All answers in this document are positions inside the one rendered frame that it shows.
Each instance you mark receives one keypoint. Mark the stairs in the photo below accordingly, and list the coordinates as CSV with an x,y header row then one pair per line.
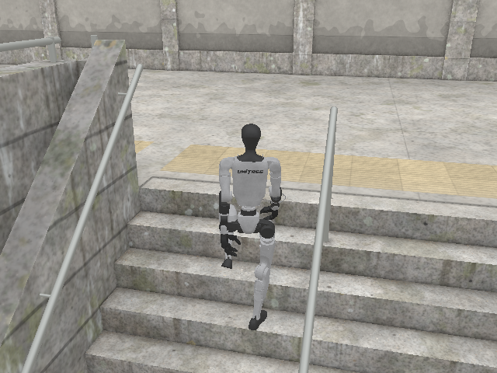
x,y
398,292

